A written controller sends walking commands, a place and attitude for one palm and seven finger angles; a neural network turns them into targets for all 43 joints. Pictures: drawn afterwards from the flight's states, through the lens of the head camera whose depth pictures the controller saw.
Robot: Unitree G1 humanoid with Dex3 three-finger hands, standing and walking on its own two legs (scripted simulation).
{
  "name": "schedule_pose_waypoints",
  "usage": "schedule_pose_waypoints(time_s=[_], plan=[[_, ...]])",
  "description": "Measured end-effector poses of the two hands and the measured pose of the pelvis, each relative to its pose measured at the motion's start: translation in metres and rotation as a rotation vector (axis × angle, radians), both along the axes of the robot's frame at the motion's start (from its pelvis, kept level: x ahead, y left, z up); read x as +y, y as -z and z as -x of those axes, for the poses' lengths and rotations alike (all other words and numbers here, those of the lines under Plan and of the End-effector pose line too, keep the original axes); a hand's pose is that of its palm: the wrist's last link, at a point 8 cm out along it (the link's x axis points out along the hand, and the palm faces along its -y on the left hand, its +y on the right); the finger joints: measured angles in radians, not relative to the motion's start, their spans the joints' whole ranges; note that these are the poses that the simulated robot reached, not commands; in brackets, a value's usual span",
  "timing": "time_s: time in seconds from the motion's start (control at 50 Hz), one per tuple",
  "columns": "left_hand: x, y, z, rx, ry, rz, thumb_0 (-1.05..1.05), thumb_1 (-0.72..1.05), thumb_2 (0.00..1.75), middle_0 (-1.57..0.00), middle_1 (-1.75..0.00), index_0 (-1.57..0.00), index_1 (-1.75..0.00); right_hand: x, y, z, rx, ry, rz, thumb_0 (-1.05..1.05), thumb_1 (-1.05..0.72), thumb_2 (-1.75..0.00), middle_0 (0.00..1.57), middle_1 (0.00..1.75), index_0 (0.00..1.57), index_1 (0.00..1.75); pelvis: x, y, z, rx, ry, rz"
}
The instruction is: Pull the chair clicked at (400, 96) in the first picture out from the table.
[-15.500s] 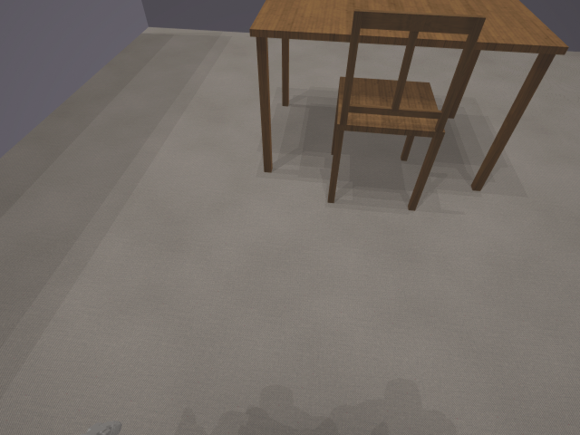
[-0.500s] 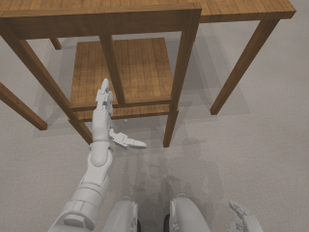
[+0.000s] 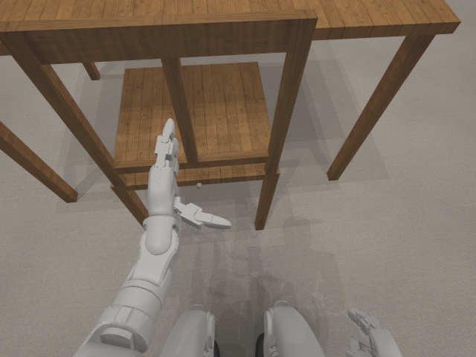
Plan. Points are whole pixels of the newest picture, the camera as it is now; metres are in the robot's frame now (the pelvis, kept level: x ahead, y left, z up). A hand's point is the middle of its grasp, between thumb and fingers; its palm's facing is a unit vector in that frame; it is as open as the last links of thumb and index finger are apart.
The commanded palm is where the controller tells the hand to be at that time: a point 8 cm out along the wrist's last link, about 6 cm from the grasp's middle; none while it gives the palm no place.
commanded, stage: aim the fingers beside a spindle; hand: left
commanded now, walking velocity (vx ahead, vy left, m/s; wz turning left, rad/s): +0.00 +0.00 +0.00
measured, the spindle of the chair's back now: (183, 118) +0.53 +0.10 +0.03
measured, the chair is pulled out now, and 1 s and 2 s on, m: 0.00 0.00 0.00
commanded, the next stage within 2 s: push the fingers through the gap in 1.94 s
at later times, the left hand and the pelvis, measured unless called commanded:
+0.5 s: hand (195, 187) +0.39 +0.07 +0.02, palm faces +0.09 -1.00 -0.02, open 16.9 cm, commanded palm +0.36 +0.12 +0.02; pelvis +0.00 +0.00 +0.00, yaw -1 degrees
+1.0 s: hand (194, 191) +0.38 +0.07 +0.02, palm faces +0.05 -1.00 -0.07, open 16.9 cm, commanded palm +0.35 +0.12 +0.01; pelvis +0.00 -0.01 +0.01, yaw +0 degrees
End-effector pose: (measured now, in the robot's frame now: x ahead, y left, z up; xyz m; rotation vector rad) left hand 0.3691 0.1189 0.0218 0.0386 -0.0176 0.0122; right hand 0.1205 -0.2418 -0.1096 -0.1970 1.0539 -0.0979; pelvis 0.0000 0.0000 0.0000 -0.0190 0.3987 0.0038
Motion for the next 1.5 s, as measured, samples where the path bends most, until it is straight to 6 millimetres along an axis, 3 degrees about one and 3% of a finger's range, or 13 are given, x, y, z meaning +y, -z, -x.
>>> schedule_pose_waypoints(time_s=[0.1, 0.18, 0.28, 0.36, 0.44, 0.56, 0.62, 0.76, 0.92, 1.08, 1.24, 1.4, 1.5], plan=[[0.012, 0.014, 0.003, 0.06, -0.06, 0.026, -0.01, -0.5, 0.3, -0.06, -0.08, -0.07, -0.08, -0.001, -0.001, 0.004, 0.003, 0.012, 0.001, 0.01, -0.9, -0.9, 0.2, 0.3, 0.2, 0.3, -0.001, 0.0, 0.001, 0.01, 0.009, -0.003], [0.017, 0.001, 0.011, -0.002, -0.063, 0.027, -0.01, -0.5, 0.3, -0.06, -0.08, -0.06, -0.08, -0.001, 0.001, 0.008, 0.015, 0.009, -0.001, 0.01, -0.9, -0.9, 0.2, 0.3, 0.2, 0.3, 0.0, -0.001, 0.0, 0.006, 0.006, 0.0], [0.002, -0.009, 0.005, -0.037, 0.005, 0.004, -0.01, -0.51, 0.3, -0.05, -0.08, -0.06, -0.08, -0.001, 0.003, 0.011, 0.035, 0.001, -0.003, 0.01, -0.9, -0.9, 0.2, 0.3, 0.2, 0.3, 0.0, -0.001, 0.0, -0.002, -0.006, 0.005], [-0.012, 0.004, -0.001, 0.036, 0.02, 0.013, -0.01, -0.51, 0.3, -0.06, -0.08, -0.06, -0.08, -0.003, 0.002, 0.012, 0.034, 0.013, -0.001, 0.01, -0.9, -0.9, 0.2, 0.3, 0.2, 0.3, -0.002, -0.001, 0.001, 0.004, -0.001, 0.0], [-0.008, 0.013, 0.001, 0.062, -0.037, 0.032, -0.01, -0.5, 0.3, -0.06, -0.08, -0.07, -0.08, -0.005, 0.0, 0.014, 0.021, 0.028, 0.002, 0.01, -0.9, -0.9, 0.2, 0.3, 0.2, 0.3, -0.003, -0.001, 0.0, 0.012, 0.012, -0.007], [0.012, -0.011, 0.012, -0.052, -0.076, -0.005, -0.01, -0.5, 0.3, -0.06, -0.08, -0.06, -0.08, -0.005, 0.001, 0.014, 0.026, 0.016, -0.018, 0.01, -0.9, -0.9, 0.2, 0.3, 0.2, 0.3, -0.006, -0.003, -0.002, -0.001, 0.011, -0.009], [0.005, -0.012, 0.013, -0.038, -0.029, -0.019, -0.01, -0.5, 0.3, -0.06, -0.08, -0.06, -0.08, -0.005, 0.003, 0.012, 0.035, 0.001, -0.025, 0.01, -0.9, -0.9, 0.2, 0.3, 0.2, 0.3, -0.007, -0.004, -0.002, -0.008, -0.001, -0.005], [-0.021, 0.015, 0.006, 0.073, 0.012, 0.026, -0.01, -0.51, 0.3, -0.06, -0.08, -0.06, -0.08, -0.011, 0.001, 0.005, 0.004, 0.01, 0.003, 0.01, -0.9, -0.9, 0.2, 0.3, 0.2, 0.3, -0.01, -0.001, 0.001, 0.007, -0.001, -0.007], [0.005, -0.017, 0.004, -0.064, -0.078, -0.027, -0.01, -0.5, 0.3, -0.06, -0.08, -0.06, -0.08, -0.012, 0.002, 0.007, 0.004, 0.015, -0.024, 0.01, -0.9, -0.9, 0.2, 0.3, 0.2, 0.3, -0.013, -0.002, -0.002, -0.002, 0.012, -0.019], [-0.002, 0.014, 0.018, 0.097, -0.017, 0.03, -0.01, -0.5, 0.3, -0.06, -0.08, -0.06, -0.08, -0.015, -0.003, 0.006, 0.005, 0.005, -0.005, 0.01, -0.9, -0.9, 0.2, 0.3, 0.2, 0.3, -0.014, -0.005, -0.001, -0.004, -0.002, -0.011], [0.0, -0.019, 0.002, -0.091, -0.024, -0.002, -0.01, -0.51, 0.3, -0.06, -0.08, -0.06, -0.08, -0.018, 0.0, 0.004, -0.014, 0.012, 0.01, 0.01, -0.9, -0.9, 0.2, 0.3, 0.2, 0.3, -0.011, 0.0, 0.0, -0.002, 0.002, -0.011], [0.005, 0.018, 0.014, 0.117, -0.042, 0.026, -0.01, -0.5, 0.3, -0.06, -0.08, -0.06, -0.08, -0.01, -0.002, 0.009, -0.001, 0.016, -0.011, 0.01, -0.9, -0.9, 0.2, 0.3, 0.2, 0.3, -0.009, -0.004, 0.0, 0.001, 0.009, -0.013], [0.009, -0.01, 0.021, -0.047, -0.053, 0.039, -0.01, -0.5, 0.3, -0.06, -0.08, -0.06, -0.08, -0.008, -0.002, 0.008, -0.01, 0.01, 0.0, 0.01, -0.9, -0.9, 0.2, 0.3, 0.2, 0.3, -0.007, -0.003, 0.0, -0.005, 0.005, -0.007]])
